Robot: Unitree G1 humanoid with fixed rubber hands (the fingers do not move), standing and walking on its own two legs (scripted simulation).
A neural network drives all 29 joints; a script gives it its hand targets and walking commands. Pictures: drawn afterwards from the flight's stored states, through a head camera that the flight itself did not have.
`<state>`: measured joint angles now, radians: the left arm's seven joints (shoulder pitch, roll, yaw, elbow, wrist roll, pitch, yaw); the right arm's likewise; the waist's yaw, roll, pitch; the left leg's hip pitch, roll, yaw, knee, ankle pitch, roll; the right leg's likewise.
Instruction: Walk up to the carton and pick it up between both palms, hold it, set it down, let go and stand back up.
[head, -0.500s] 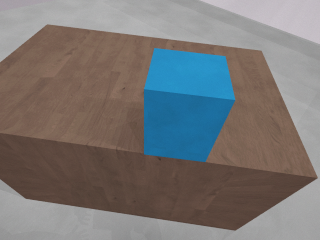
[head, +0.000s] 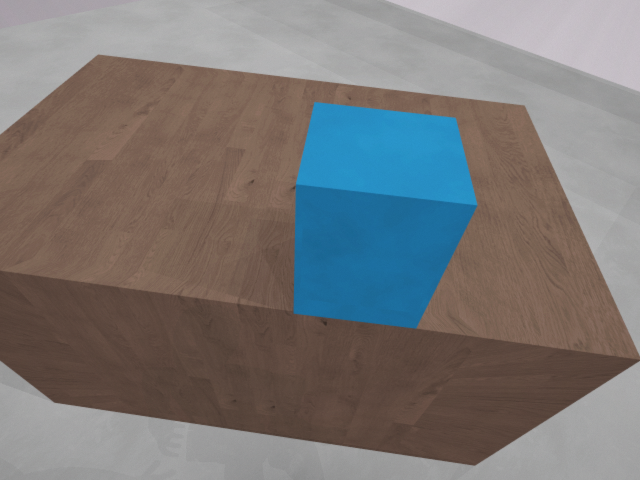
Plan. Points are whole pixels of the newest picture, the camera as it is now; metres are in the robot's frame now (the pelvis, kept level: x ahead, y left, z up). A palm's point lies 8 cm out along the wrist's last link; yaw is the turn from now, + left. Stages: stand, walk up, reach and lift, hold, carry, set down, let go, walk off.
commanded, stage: walk up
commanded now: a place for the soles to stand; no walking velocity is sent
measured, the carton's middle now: (368, 222) +0.46 -0.05 +0.07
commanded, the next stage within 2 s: none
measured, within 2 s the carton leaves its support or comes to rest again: neither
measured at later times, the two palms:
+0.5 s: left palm out of the picture +0.04 +0.20 -0.13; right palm out of the picture +0.08 -0.23 -0.13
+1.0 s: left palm out of the picture +0.11 +0.19 -0.14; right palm out of the picture +0.16 -0.24 -0.13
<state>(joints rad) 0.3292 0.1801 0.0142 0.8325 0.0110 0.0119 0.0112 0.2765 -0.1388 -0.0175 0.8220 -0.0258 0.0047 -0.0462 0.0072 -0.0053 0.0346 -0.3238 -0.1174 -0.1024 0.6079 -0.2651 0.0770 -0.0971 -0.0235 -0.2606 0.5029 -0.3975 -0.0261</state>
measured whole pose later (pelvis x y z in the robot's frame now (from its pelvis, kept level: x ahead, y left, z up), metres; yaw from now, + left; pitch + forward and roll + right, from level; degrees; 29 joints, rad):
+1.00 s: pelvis +0.09 -0.03 +0.00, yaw -6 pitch -1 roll +1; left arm 0.37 0.16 0.04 0.89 0.01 0.00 0.03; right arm 0.17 -0.10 -0.02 0.91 -0.03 -0.03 -0.05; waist 0.00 -0.04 0.07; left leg -0.25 -0.02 0.04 0.56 -0.29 0.03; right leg -0.13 0.04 -0.03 0.63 -0.45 -0.01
